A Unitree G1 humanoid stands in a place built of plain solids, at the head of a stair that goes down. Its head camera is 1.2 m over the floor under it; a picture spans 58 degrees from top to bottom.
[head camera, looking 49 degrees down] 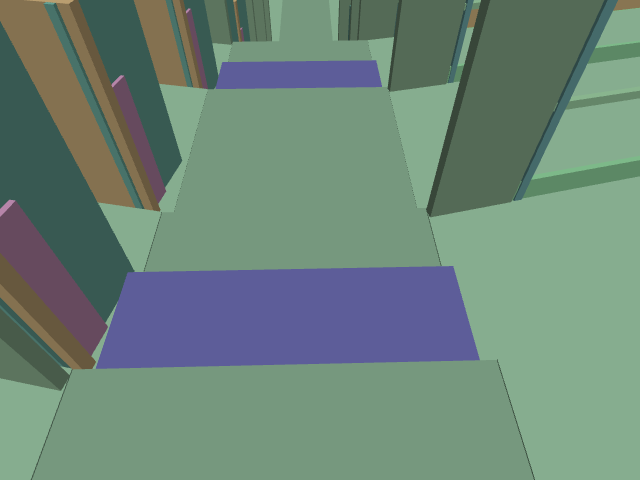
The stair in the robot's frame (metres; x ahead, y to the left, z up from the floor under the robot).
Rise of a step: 0.12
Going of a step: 0.45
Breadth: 1.25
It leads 1 degrees to the left of straight ahead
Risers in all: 3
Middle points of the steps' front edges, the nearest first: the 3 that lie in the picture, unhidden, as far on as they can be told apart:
0.56 0.10 0.00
1.00 0.11 -0.12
1.45 0.12 -0.25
